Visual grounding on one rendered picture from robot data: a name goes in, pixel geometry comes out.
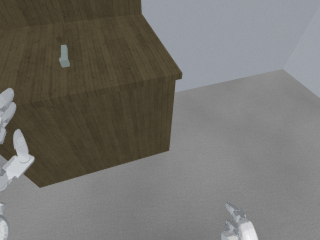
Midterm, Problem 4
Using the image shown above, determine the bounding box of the robot left forearm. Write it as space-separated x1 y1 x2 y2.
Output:
0 202 10 240

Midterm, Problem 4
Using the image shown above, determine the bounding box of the left robot hand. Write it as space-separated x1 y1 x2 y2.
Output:
0 88 35 198

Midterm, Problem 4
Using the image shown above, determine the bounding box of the counter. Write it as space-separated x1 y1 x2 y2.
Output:
0 0 183 188

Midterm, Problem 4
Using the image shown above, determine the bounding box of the tap lever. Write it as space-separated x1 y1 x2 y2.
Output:
59 44 70 68

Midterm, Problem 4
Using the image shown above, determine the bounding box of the right robot hand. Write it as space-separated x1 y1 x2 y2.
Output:
221 202 259 240

